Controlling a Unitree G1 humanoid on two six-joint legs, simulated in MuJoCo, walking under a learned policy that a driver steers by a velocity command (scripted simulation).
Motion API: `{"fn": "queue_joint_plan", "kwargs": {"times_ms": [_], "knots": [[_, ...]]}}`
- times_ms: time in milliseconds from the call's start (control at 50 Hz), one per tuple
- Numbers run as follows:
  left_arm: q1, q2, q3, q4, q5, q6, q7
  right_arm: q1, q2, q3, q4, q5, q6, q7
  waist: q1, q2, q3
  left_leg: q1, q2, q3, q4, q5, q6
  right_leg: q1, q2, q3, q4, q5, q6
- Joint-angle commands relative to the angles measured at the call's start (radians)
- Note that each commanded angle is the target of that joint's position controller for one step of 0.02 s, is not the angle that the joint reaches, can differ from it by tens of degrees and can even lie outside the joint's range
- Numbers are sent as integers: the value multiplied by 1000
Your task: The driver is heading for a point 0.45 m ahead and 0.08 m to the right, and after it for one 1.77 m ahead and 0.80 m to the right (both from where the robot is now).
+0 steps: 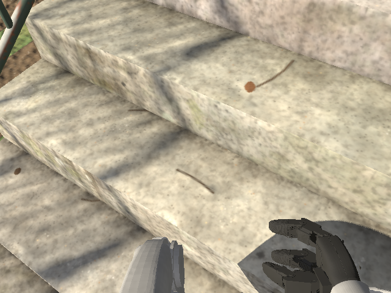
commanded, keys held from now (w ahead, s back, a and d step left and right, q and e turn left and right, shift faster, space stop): w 0.28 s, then w+e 0.10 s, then e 0.62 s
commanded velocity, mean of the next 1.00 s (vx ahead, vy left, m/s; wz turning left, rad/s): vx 0.30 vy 0.00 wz -0.29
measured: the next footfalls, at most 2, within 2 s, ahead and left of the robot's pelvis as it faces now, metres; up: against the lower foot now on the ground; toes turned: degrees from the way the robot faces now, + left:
left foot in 0.06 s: +0.30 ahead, +0.11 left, +0.18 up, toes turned +7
right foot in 0.60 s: +0.49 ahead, -0.09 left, +0.37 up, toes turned -6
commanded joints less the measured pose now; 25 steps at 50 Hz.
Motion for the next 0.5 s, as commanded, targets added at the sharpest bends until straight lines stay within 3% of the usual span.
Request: {"fn": "queue_joint_plan", "kwargs": {"times_ms": [20, 40, 60, 80, 100, 120, 140, 160, 180, 200, 220, 260, 280, 300, 320, 340, 360, 380, 400, 420, 440, 460, 480, 500], "knots": [[76, 130, 14, -14, -39, 22, 4, -194, 8, 11, -166, 46, -21, 19, -63, -72, 22, 548, -88, 179, -502, 57, 60, -236, -131, -64, -165, 1165, -193], [63, 247, 38, -51, -24, -5, -29, 30, -21, -23, -104, 44, -28, 5, -155, -216, -183, 944, -184, 159, -473, 102, 68, -281, -200, -55, 69, 1823, -193], [-27, 363, 74, -80, -46, -45, -56, 342, -100, -69, -26, 44, -23, -15, -318, -280, -364, 1198, -189, 56, -603, 272, 84, -231, -222, -46, 314, 2010, -147], [-104, 392, 98, -121, -80, -83, -80, 519, -196, -116, 50, 21, -31, -30, -399, -256, -465, 1409, -137, -150, -721, 238, 98, -374, -153, -20, 608, 1777, -92], [-39, 284, 76, -169, -93, -100, -112, 542, -303, -150, 84, -12, -51, -42, -349, 150, -555, 1595, 153, -690, -1002, 246, 209, -687, 30, 42, 1021, 1008, -49], [-95, 325, 112, -179, -41, -114, -125, 460, -347, -174, 82, -4, -13, -49, -333, 269, -662, 1456, 231, -1051, -1333, 242, 224, -623, 185, 84, 1583, 309, -58], [-135, 221, 106, -237, -24, -103, -124, 320, -333, -168, 103, 0, -21, -38, -234, 169, -582, 1316, 237, -1004, -1377, 70, 218, -728, 147, 162, 1852, 319, -49], [-212, 150, 85, -291, 2, -82, -110, 261, -259, -150, 157, 5, -35, -34, -176, 17, -434, 1193, 199, -905, -1373, -177, 191, -819, 89, 89, 1903, 368, -58], [-291, 99, 66, -340, 30, -67, -94, 273, -171, -132, 229, 5, -62, -42, -160, -32, -221, 1039, 172, -774, -1351, -189, 168, -948, 70, 56, 1932, 333, -78], [-345, 32, 37, -401, 43, -40, -81, 307, -77, -101, 301, -8, -79, -41, -103, -25, -104, 915, 155, -697, -1348, -146, 153, -1016, 64, 66, 1994, 281, -93], [-344, -27, 8, -419, 44, -13, -70, 327, -17, -85, 351, -19, -89, -39, -58, -26, -48, 844, 144, -616, -1366, -65, 121, -1078, 66, 83, 2070, 289, -110], [-361, -54, -17, -448, 18, 28, -44, 385, 0, -70, 409, -25, -121, -29, -29, -4, 16, 803, 139, -454, -1393, 142, 106, -1191, 57, 109, 2099, 174, -107], [-354, -26, -13, -453, 16, 38, -34, 376, -17, -67, 410, -16, -136, -21, -10, -16, 44, 797, 131, -375, -1436, 225, 87, -1214, 47, 115, 2016, 162, -94], [-377, 3, -10, -452, -1, 51, -27, 353, -46, -62, 412, -15, -150, -6, -7, -33, 58, 752, 124, -290, -1490, 285, 75, -1204, 75, 73, 1996, 158, -93], [-457, 131, -8, -471, -5, 73, -151, 335, -114, -67, 425, -96, -121, 40, -38, 2, 28, 826, 107, -348, -1491, 245, 129, -1395, 124, 160, 2271, 190, -244], [-431, 107, -7, -451, 14, 77, -185, 366, -124, -63, 459, -99, -101, 45, -24, 28, 55, 893, 139, -368, -1503, 189, 152, -1573, 155, 203, 2405, 219, -290], [-416, 77, -19, -453, 20, 74, -194, 390, -114, -49, 486, -114, -85, 49, 2, -28, 42, 938, 137, -331, -1497, 161, 128, -1673, 160, 216, 2418, 264, -324], [-429, 78, -26, -460, 17, 70, -194, 452, -137, -43, 515, -129, -83, 53, 6, -48, -12, 985, 109, -260, -1457, 177, 81, -1701, 147, 176, 2381, 363, -327], [-496, 108, -22, -479, 12, 71, -194, 463, -171, -40, 519, -132, -98, 57, 5, -80, -62, 991, 66, -151, -1476, 198, 45, -1653, 115, 91, 2207, 435, -303], [-560, 132, -19, -490, -7, 80, -183, 458, -176, -35, 497, -124, -111, 47, -24, -26, -82, 965, 42, -90, -1514, 268, 34, -1594, 83, 26, 2130, 465, -253], [-642, 141, -22, -507, -23, 91, -173, 514, -155, -22, 501, -123, -115, 33, -70, 21, -89, 1003, 57, -81, -1560, 372, 53, -1607, 50, -18, 2087, 445, -198], [-715, 140, -25, -518, -16, 103, -162, 559, -133, -15, 498, -110, -118, 27, -102, 75, -92, 1052, 80, -57, -1607, 484, 67, -1584, 16, -91, 1996, 348, -174], [-797, 134, -30, -535, -11, 119, -151, 588, -123, -6, 500, -99, -116, 38, -117, 94, -91, 1069, 101, -44, -1627, 675, 72, -1533, 4, -126, 1876, 269, -170], [-805, 116, -39, -522, -5, 134, -143, 606, -139, -3, 483, -78, -123, 47, -120, 112, -102, 1116, 120, -28, -1635, 896, 87, -1459, 3, -146, 1731, 200, -155]]}}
